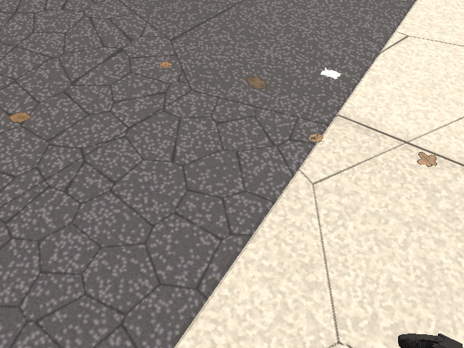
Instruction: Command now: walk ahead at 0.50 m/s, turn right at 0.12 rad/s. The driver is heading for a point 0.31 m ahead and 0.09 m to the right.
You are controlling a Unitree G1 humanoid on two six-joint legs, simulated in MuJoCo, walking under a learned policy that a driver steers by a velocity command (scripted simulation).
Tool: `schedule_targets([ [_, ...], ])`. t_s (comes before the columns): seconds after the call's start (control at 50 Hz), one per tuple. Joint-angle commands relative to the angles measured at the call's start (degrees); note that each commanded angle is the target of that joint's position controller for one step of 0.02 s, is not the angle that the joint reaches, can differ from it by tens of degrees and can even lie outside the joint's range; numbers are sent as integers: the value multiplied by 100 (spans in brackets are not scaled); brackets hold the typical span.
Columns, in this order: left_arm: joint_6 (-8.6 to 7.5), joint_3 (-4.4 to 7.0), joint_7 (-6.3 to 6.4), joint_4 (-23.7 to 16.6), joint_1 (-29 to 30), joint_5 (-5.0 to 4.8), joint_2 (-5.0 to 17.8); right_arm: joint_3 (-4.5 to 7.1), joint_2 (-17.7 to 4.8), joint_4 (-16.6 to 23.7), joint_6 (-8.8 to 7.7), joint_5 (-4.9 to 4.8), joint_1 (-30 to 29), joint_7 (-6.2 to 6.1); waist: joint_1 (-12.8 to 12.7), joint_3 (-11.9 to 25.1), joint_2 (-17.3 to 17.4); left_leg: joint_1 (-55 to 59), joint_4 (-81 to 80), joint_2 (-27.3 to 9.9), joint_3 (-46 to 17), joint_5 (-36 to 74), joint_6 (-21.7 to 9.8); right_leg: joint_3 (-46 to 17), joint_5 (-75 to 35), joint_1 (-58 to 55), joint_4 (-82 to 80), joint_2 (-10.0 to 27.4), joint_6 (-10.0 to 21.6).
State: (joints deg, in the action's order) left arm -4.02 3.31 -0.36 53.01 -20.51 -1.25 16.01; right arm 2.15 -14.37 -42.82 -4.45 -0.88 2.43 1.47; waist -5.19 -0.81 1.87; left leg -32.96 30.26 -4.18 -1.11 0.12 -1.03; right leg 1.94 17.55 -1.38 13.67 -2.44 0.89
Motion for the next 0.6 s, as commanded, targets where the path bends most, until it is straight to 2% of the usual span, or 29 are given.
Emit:
schedule_targets([
  [0.02,49,236,60,-180,37,-35,1053,227,-717,392,-159,2,14,38,508,4,-671,708,-342,204,97,-419,-214,-889,-3015,46,442,1650,816],
  [0.04,67,196,64,-208,102,-19,964,360,-958,151,-172,27,805,-1,896,495,-573,1870,-444,296,183,-360,-359,-711,-3533,304,1312,1358,672],
  [0.06,50,74,62,-354,145,86,668,492,-1355,-45,-172,122,1841,-65,1304,1342,-170,3582,-162,-499,-569,-187,-688,-466,-2598,1303,2872,1004,458],
  [0.08,-54,-109,49,-460,-539,83,13,600,-1835,-150,-108,180,2247,-90,1041,2083,1266,5535,-579,-1909,-3005,-1091,-1476,-124,498,3562,4953,43,58],
  [0.1,-140,-10,31,-357,-409,-35,486,466,-1317,-133,-91,124,2326,-82,1224,2231,1149,5440,-1090,-1997,-3828,-1835,-1542,-882,1612,4179,5800,150,62],
  [0.12,-165,105,20,-493,17,-160,835,368,-1034,-110,-98,94,1946,-95,1181,1352,808,4775,-1203,-1819,-2962,-1904,-1272,-912,1219,4583,6051,430,109],
  [0.14,-156,109,38,-554,310,-145,802,313,-871,-73,-109,96,1566,-99,1031,881,507,4024,-1360,-1586,-2244,-1624,-1100,-776,711,4484,5896,703,114],
  [0.16,-118,135,61,-576,447,-82,741,272,-710,-82,-129,119,1232,-83,868,507,386,3358,-1595,-1387,-1756,-1316,-1011,-751,341,4304,5609,857,93],
  [0.18,-30,172,71,-539,350,-63,680,229,-556,-88,-172,153,1015,-71,679,330,479,2903,-1813,-1203,-1296,-1026,-920,-802,71,3988,5412,1001,84],
  [0.2,53,163,79,-523,263,-61,553,229,-540,-121,-206,188,889,-55,566,209,505,2534,-1947,-1132,-1015,-393,-942,-781,-43,3692,5314,990,41],
  [0.24,168,150,108,-534,169,-6,356,254,-616,-238,-264,210,822,-50,370,111,312,2209,-1924,-1084,-412,1455,-1062,-751,-85,3487,5049,880,-81],
  [0.28,200,118,119,-642,320,77,230,291,-738,-355,-254,206,815,-105,297,99,235,2168,-1874,-1018,49,2371,-1084,-688,-491,3504,4357,820,-175],
  [0.32,178,46,62,-709,582,127,92,281,-760,-426,-187,171,743,-174,336,148,250,2060,-1853,-767,526,2486,-979,-451,-1242,3114,3335,779,-176],
  [0.36,154,-4,-8,-809,1008,140,41,285,-843,-559,-126,145,928,-220,527,226,236,2201,-1803,-731,628,2501,-956,-259,-1782,2829,2633,675,-168],
  [0.4,157,9,-45,-895,1230,144,150,301,-944,-714,-57,92,1108,-225,613,314,250,2565,-1616,-855,525,2468,-950,-244,-1812,2725,2252,596,-125],
  [0.44,149,42,-67,-965,1338,167,294,325,-1011,-820,16,16,1095,-229,585,320,316,2835,-1261,-982,389,2375,-883,-252,-1523,2676,1965,543,16],
  [0.48,131,110,-67,-849,1010,210,429,317,-975,-890,84,-62,989,-247,331,434,225,2860,-614,-826,397,2062,-638,-116,-1928,2029,1245,380,223],
  [0.5,122,216,-13,-774,778,236,760,285,-859,-971,80,12,1296,-244,325,645,-111,2702,-42,-471,537,1649,-357,-320,-3543,1325,1022,528,379],
  [0.52,145,299,49,-773,518,311,1184,197,-615,-946,23,203,1653,-223,476,1223,-839,1836,963,-38,746,-46,-21,-1099,-6013,-15,1592,1392,816],
  [0.54,201,184,72,-680,405,336,830,31,-213,-1059,44,202,2048,-194,482,1826,-1609,1053,2060,338,466,-3056,289,-2203,-6211,-735,1457,2307,1777],
  [0.56,229,59,37,-672,475,240,413,99,-475,-1063,150,80,1709,-181,363,1801,-1262,888,2568,254,-19,-4142,385,-2343,-5204,-395,1180,2276,1849],
  [0.58,219,32,9,-671,741,200,392,138,-608,-967,248,-5,1391,-201,391,1377,-1058,604,2768,148,-132,-4124,379,-2123,-4254,7,997,2067,1658],
  [0.6,214,42,10,-702,1015,197,444,160,-610,-981,349,-5,1243,-266,463,1085,-792,506,2714,62,-139,-3906,384,-1989,-3432,434,821,1938,1486],
])
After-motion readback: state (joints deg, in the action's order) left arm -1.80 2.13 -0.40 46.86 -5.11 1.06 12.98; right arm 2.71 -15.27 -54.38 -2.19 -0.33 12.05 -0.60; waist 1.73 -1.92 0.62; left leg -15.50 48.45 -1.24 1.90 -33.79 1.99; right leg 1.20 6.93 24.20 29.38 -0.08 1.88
